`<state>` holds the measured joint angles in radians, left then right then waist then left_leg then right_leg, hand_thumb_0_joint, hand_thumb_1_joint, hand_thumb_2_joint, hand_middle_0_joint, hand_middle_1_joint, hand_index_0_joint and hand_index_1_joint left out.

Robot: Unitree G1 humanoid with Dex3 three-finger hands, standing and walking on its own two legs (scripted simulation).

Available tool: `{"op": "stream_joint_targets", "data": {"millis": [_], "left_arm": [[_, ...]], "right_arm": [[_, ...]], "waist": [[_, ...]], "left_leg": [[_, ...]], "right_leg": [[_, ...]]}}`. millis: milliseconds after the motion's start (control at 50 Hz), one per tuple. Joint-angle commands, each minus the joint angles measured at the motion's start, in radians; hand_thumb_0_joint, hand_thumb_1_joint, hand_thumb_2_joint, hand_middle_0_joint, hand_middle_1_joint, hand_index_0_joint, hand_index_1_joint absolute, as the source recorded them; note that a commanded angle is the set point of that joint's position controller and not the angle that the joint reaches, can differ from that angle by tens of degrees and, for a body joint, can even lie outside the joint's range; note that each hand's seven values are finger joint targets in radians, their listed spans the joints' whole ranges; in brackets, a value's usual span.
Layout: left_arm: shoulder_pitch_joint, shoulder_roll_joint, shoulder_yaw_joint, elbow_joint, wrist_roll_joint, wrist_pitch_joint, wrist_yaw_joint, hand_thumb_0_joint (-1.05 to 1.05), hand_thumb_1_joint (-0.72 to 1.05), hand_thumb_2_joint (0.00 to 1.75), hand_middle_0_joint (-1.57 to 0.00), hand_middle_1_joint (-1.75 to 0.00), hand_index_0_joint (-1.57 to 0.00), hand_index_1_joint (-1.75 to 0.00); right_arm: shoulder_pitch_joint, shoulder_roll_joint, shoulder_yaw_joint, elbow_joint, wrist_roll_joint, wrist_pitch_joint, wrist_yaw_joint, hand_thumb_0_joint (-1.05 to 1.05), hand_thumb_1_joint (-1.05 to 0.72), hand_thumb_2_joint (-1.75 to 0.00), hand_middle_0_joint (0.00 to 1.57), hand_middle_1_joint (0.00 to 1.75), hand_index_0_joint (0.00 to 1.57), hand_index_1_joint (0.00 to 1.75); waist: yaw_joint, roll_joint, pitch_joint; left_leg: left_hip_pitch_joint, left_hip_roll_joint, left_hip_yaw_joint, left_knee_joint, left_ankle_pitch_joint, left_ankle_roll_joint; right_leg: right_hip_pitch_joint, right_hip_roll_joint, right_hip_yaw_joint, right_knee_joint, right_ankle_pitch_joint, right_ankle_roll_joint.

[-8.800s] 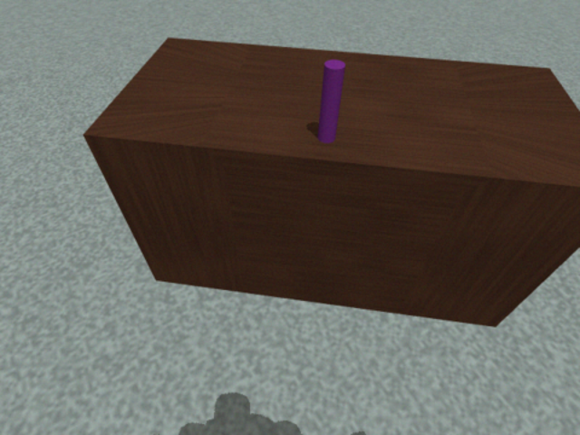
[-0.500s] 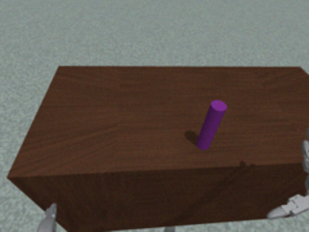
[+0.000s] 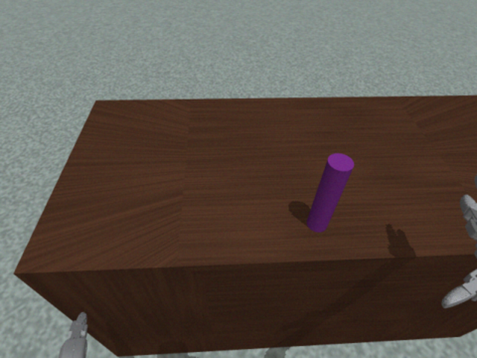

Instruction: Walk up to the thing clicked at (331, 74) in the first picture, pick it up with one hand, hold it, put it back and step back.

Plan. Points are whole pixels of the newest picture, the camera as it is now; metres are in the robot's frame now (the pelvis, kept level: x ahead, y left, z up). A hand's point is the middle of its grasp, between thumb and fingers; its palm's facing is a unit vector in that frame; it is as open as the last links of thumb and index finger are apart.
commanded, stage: go down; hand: right
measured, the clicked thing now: (327, 196) +0.42 -0.18 +0.02
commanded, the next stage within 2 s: none
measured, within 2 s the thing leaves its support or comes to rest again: neither
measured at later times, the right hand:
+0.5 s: hand (465, 218) +0.30 -0.35 +0.11, palm faces +0.12 +0.99 -0.01, open 17.4 cm
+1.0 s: hand (470, 207) +0.32 -0.37 +0.11, palm faces +0.13 +0.99 -0.01, open 17.2 cm
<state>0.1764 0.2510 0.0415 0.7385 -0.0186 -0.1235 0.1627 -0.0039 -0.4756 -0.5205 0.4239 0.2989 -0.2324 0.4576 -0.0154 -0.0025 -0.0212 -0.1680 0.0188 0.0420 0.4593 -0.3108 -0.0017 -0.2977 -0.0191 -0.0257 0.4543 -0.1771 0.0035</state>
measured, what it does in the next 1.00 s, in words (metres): stands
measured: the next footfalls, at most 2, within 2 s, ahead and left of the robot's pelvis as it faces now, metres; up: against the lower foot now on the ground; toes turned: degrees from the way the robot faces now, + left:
none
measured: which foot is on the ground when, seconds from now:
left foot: down 0.00-1.00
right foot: down 0.00-1.00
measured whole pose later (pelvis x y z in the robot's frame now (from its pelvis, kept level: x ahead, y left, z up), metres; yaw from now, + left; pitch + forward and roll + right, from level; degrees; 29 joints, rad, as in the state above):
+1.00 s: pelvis +0.00 +0.00 -0.01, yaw +0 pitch +7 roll +1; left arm 0.18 0.26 -0.02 0.75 -0.02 -0.21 0.22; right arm -0.34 -0.71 -0.62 0.89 0.32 -0.20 0.66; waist 0.03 0.02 -0.07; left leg -0.32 0.01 0.04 0.55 -0.35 0.00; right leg -0.47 -0.03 -0.02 0.57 -0.23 0.00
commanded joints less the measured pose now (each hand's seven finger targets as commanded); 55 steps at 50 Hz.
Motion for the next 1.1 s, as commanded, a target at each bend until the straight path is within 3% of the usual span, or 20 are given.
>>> {"op": "stream_joint_targets", "data": {"millis": [0, 60, 160, 240, 260, 280, 360, 420, 480, 520, 580, 660, 720, 800, 820, 900, 960, 1000, 1040, 1080], "left_arm": [[-0.036, 0.117, 0.011, -0.110, -0.013, -0.054, 0.028, 0.00, -0.55, 0.05, -0.05, -0.05, -0.05, -0.05], [-0.042, 0.132, 0.013, -0.076, -0.015, -0.066, 0.039, 0.00, -0.55, 0.05, -0.05, -0.05, -0.05, -0.05], [-0.087, 0.151, 0.006, -0.085, -0.015, -0.092, 0.050, 0.00, -0.55, 0.05, -0.05, -0.05, -0.05, -0.05], [-0.083, 0.185, 0.012, -0.149, -0.015, -0.103, 0.061, 0.00, -0.55, 0.05, -0.05, -0.05, -0.05, -0.05], [-0.073, 0.162, -0.010, -0.162, -0.016, -0.104, 0.063, 0.00, -0.55, 0.05, -0.05, -0.05, -0.05, -0.05], [-0.073, 0.176, 0.003, -0.164, -0.017, -0.107, 0.066, 0.00, -0.55, 0.05, -0.05, -0.05, -0.05, -0.05], [-0.069, 0.156, -0.021, -0.102, -0.014, -0.103, 0.064, 0.00, -0.56, 0.06, -0.05, -0.05, -0.05, -0.06], [-0.095, 0.194, 0.014, -0.133, -0.009, -0.112, 0.067, 0.00, -0.55, 0.06, -0.05, -0.05, -0.05, -0.05], [-0.092, 0.124, -0.050, -0.126, -0.012, -0.113, 0.062, 0.00, -0.56, 0.07, -0.05, -0.06, -0.05, -0.06], [-0.068, 0.178, -0.004, -0.115, -0.010, -0.114, 0.072, 0.00, -0.56, 0.06, -0.05, -0.06, -0.05, -0.06], [-0.058, 0.192, 0.006, -0.092, -0.006, -0.116, 0.079, 0.00, -0.56, 0.07, -0.05, -0.06, -0.05, -0.06], [-0.060, 0.147, -0.037, -0.096, -0.007, -0.123, 0.075, 0.00, -0.57, 0.07, -0.05, -0.05, -0.05, -0.06], [-0.043, 0.207, 0.021, -0.093, -0.004, -0.124, 0.081, 0.00, -0.57, 0.07, -0.05, -0.06, -0.05, -0.06], [-0.057, 0.164, -0.017, -0.113, -0.006, -0.126, 0.074, 0.00, -0.56, 0.07, -0.05, -0.06, -0.05, -0.06], [-0.051, 0.183, 0.000, -0.131, -0.007, -0.129, 0.076, 0.00, -0.57, 0.07, -0.05, -0.06, -0.05, -0.06], [-0.048, 0.172, -0.014, -0.116, -0.005, -0.131, 0.076, 0.00, -0.56, 0.07, -0.05, -0.06, -0.05, -0.06], [-0.060, 0.192, 0.002, -0.132, -0.003, -0.135, 0.080, 0.00, -0.56, 0.07, -0.05, -0.06, -0.05, -0.06], [-0.053, 0.161, -0.029, -0.106, -0.003, -0.134, 0.075, 0.00, -0.56, 0.07, -0.05, -0.05, -0.05, -0.06], [-0.072, 0.192, -0.005, -0.139, -0.003, -0.136, 0.078, 0.00, -0.56, 0.07, -0.05, -0.05, -0.05, -0.06], [-0.074, 0.164, -0.036, -0.146, -0.002, -0.138, 0.074, 0.00, -0.56, 0.07, -0.05, -0.06, -0.05, -0.06]], "right_arm": [[-0.305, -0.378, -0.127, -0.150, 0.045, -0.055, 0.020, 0.00, 0.54, -0.06, 0.04, 0.05, 0.04, 0.05], [-0.344, -0.370, -0.105, -0.072, 0.062, -0.028, 0.069, 0.00, 0.56, -0.06, 0.04, 0.06, 0.04, 0.06], [-0.440, -0.443, -0.120, -0.009, 0.071, -0.014, 0.130, 0.00, 0.55, -0.05, 0.04, 0.05, 0.04, 0.05], [-0.492, -0.487, -0.151, 0.063, 0.088, -0.015, 0.150, 0.00, 0.52, -0.05, 0.05, 0.05, 0.05, 0.05], [-0.479, -0.474, -0.143, 0.101, 0.088, -0.011, 0.158, 0.00, 0.52, -0.05, 0.05, 0.05, 0.05, 0.05], [-0.486, -0.468, -0.133, 0.115, 0.090, -0.010, 0.166, 0.00, 0.53, -0.05, 0.05, 0.05, 0.05, 0.05], [-0.478, -0.514, -0.149, 0.188, 0.081, -0.004, 0.176, 0.00, 0.52, -0.04, 0.05, 0.04, 0.05, 0.04], [-0.538, -0.550, -0.162, 0.164, 0.069, -0.019, 0.169, 0.00, 0.52, -0.05, 0.05, 0.04, 0.05, 0.04], [-0.547, -0.546, -0.159, 0.174, 0.065, -0.031, 0.166, 0.00, 0.48, -0.05, 0.05, 0.04, 0.05, 0.04], [-0.540, -0.542, -0.149, 0.199, 0.066, -0.030, 0.170, 0.00, 0.47, -0.05, 0.06, 0.04, 0.05, 0.04], [-0.572, -0.569, -0.153, 0.191, 0.065, -0.030, 0.178, 0.00, 0.46, -0.05, 0.06, 0.04, 0.05, 0.04], [-0.559, -0.570, -0.162, 0.218, 0.067, -0.028, 0.184, 0.00, 0.44, -0.05, 0.06, 0.04, 0.06, 0.04], [-0.574, -0.570, -0.152, 0.228, 0.068, -0.024, 0.189, 0.00, 0.45, -0.06, 0.06, 0.04, 0.05, 0.04], [-0.604, -0.599, -0.170, 0.223, 0.062, -0.028, 0.185, 0.00, 0.46, -0.05, 0.06, 0.04, 0.05, 0.04], [-0.601, -0.583, -0.162, 0.255, 0.062, -0.027, 0.188, 0.00, 0.47, -0.06, 0.06, 0.04, 0.05, 0.04], [-0.612, -0.623, -0.169, 0.263, 0.054, -0.032, 0.199, 0.00, 0.47, -0.06, 0.06, 0.04, 0.05, 0.04], [-0.626, -0.621, -0.167, 0.282, 0.059, -0.033, 0.209, 0.00, 0.47, -0.06, 0.06, 0.04, 0.05, 0.04], [-0.650, -0.645, -0.175, 0.282, 0.055, -0.036, 0.211, 0.00, 0.47, -0.06, 0.06, 0.04, 0.06, 0.04], [-0.638, -0.652, -0.186, 0.304, 0.058, -0.035, 0.209, 0.00, 0.47, -0.06, 0.06, 0.04, 0.05, 0.04], [-0.649, -0.647, -0.178, 0.311, 0.051, -0.040, 0.207, 0.00, 0.51, -0.07, 0.05, 0.05, 0.05, 0.05]], "waist": [[0.016, -0.081, -0.171], [0.037, -0.108, -0.143], [0.028, -0.114, -0.180], [0.016, -0.060, -0.250], [0.013, -0.050, -0.254], [0.022, -0.060, -0.265], [-0.009, -0.095, -0.217], [0.012, -0.089, -0.278], [0.001, -0.092, -0.280], [0.024, -0.097, -0.303], [0.028, -0.128, -0.293], [0.023, -0.118, -0.282], [0.047, -0.117, -0.308], [0.031, -0.118, -0.272], [0.045, -0.092, -0.301], [0.038, -0.114, -0.320], [0.049, -0.107, -0.324], [0.041, -0.130, -0.328], [0.044, -0.089, -0.300], [0.041, -0.096, -0.324]], "left_leg": [[-0.095, -0.017, -0.005, -0.070, 0.263, 0.003], [-0.132, -0.013, -0.015, -0.072, 0.214, 0.004], [-0.151, -0.021, -0.005, -0.058, 0.178, 0.010], [-0.130, -0.020, -0.004, -0.041, 0.226, 0.004], [-0.129, -0.020, -0.004, -0.037, 0.234, 0.005], [-0.135, -0.020, -0.004, -0.036, 0.242, 0.005], [-0.147, -0.015, -0.009, -0.030, 0.219, 0.010], [-0.149, -0.016, -0.017, -0.023, 0.215, 0.011], [-0.134, -0.020, -0.015, -0.020, 0.229, 0.011], [-0.155, -0.021, -0.015, -0.011, 0.257, 0.007], [-0.179, -0.022, -0.015, -0.012, 0.255, 0.010], [-0.179, -0.029, -0.006, -0.008, 0.240, 0.013], [-0.204, -0.030, -0.005, 0.002, 0.269, 0.010], [-0.194, -0.024, -0.011, 0.000, 0.249, 0.009], [-0.202, -0.026, -0.011, 0.003, 0.253, 0.007], [-0.210, -0.025, -0.010, 0.020, 0.288, 0.007], [-0.220, -0.027, -0.011, 0.026, 0.267, 0.009], [-0.221, -0.023, -0.018, 0.027, 0.266, 0.009], [-0.209, -0.018, -0.023, 0.024, 0.257, 0.003], [-0.206, -0.019, -0.026, 0.029, 0.246, 0.004]], "right_leg": [[0.197, 0.021, 0.031, -0.027, 0.143, -0.044], [0.174, 0.016, 0.035, -0.033, 0.091, -0.044], [0.157, 0.008, 0.047, -0.025, 0.058, -0.038], [0.179, 0.010, 0.052, -0.005, 0.115, -0.040], [0.185, 0.010, 0.051, 0.000, 0.126, -0.039], [0.192, 0.009, 0.054, 0.006, 0.139, -0.039], [0.119, 0.013, 0.052, 0.012, 0.118, -0.041], [0.141, 0.011, 0.052, 0.020, 0.111, -0.041], [0.134, 0.014, 0.051, 0.029, 0.124, -0.041], [0.162, 0.013, 0.049, 0.040, 0.159, -0.043], [0.169, 0.013, 0.051, 0.047, 0.164, -0.042], [0.148, 0.007, 0.055, 0.047, 0.153, -0.039], [0.176, 0.005, 0.058, 0.062, 0.196, -0.042], [0.129, 0.010, 0.056, 0.062, 0.153, -0.042], [0.146, 0.006, 0.059, 0.067, 0.162, -0.045], [0.151, 0.008, 0.059, 0.090, 0.217, -0.042], [0.141, 0.005, 0.061, 0.093, 0.195, -0.041], [0.124, 0.010, 0.056, 0.102, 0.190, -0.041], [0.082, 0.013, 0.056, 0.100, 0.146, -0.046], [0.083, 0.012, 0.057, 0.100, 0.134, -0.044]]}}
